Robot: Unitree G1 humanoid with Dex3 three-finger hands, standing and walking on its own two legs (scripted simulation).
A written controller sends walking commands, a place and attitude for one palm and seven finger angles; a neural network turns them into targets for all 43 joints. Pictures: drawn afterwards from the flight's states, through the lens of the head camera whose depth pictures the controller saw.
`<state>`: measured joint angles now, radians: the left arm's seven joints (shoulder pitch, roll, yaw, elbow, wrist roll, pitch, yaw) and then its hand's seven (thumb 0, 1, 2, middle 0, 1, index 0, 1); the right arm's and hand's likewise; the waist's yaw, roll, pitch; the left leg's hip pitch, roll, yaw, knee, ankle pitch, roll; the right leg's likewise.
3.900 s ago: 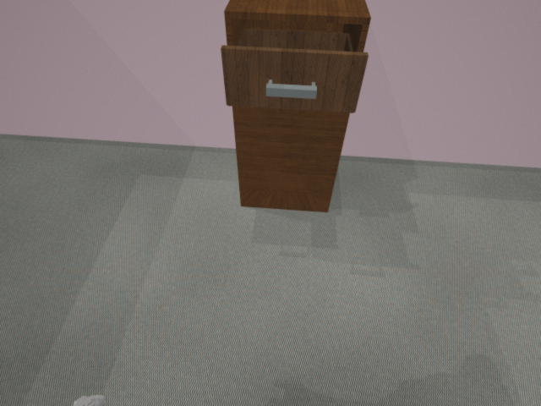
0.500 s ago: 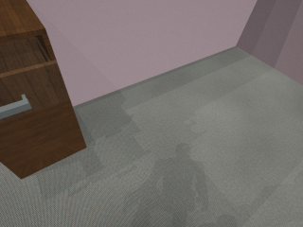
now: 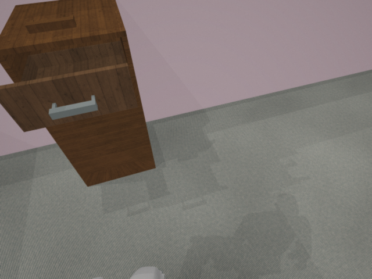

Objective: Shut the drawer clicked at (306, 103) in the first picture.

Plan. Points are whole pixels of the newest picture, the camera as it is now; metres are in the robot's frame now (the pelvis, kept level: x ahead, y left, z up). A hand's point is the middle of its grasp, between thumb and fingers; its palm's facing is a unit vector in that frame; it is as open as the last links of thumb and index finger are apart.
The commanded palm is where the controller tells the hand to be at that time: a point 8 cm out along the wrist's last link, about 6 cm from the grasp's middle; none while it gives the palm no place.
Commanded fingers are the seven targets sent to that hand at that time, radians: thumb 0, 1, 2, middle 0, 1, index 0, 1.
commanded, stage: turn to face it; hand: left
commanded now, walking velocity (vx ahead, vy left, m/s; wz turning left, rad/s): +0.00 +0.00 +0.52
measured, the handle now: (74, 105) +0.60 +0.38 +0.01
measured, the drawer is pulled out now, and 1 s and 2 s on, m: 0.20 0.20 0.20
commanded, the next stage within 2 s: take the last steps up to it in 0.52 s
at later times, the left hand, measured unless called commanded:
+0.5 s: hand out of the picture -0.02 +0.27 -0.17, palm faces +0.26 -0.93 -0.25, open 7.4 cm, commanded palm none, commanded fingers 0.00 0.90 0.90 -0.20 -0.30 -0.20 -0.30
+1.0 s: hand out of the picture -0.09 +0.19 -0.17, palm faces +0.38 -0.91 -0.18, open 7.3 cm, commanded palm none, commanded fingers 0.00 0.90 0.90 -0.20 -0.30 -0.20 -0.30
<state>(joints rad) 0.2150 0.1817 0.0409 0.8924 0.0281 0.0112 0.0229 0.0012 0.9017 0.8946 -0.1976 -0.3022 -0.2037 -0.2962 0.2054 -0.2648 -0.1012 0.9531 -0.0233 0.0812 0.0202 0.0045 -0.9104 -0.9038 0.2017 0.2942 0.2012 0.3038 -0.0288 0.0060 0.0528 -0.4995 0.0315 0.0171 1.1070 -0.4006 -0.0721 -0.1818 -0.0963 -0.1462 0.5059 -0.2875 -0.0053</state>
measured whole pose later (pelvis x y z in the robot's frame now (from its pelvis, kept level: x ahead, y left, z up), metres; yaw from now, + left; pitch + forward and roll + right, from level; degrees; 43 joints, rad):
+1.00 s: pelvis +0.00 +0.04 +0.00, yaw +18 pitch -1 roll +0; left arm 0.41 0.15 0.04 1.08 0.04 -0.03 0.01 0.00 0.91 0.89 -0.20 -0.30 -0.20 -0.30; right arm 0.29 -0.19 -0.07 1.07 -0.03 0.03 0.01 0.01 -0.91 -0.90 0.20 0.29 0.20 0.30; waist 0.02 0.00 0.00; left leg -0.37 0.09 0.07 0.76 -0.37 -0.01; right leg -0.11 -0.03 -0.11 0.37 -0.24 -0.01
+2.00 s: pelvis +0.29 +0.06 +0.00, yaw +15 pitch -2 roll -2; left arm 0.27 0.15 0.02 1.11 0.01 -0.01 0.03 -0.01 0.92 0.89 -0.19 -0.30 -0.20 -0.30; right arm 0.14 -0.14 -0.02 1.05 -0.01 -0.02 -0.03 0.00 -0.91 -0.90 0.20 0.29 0.20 0.30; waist 0.03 0.01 0.03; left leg -0.27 0.07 0.07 0.53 -0.20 -0.01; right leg -0.18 0.04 -0.18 0.45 -0.24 -0.07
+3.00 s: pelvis +0.27 +0.10 +0.00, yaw +14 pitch -1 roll -1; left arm 0.35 0.15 0.00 1.05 0.02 0.00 0.04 0.00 0.91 0.89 -0.19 -0.30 -0.20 -0.30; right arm 0.29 -0.14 0.02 1.08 -0.02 0.00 -0.01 0.01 -0.92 -0.90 0.20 0.29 0.20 0.30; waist 0.00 -0.03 0.02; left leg -0.27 -0.01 0.09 0.46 -0.18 0.06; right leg -0.22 -0.04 -0.13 0.44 -0.21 0.00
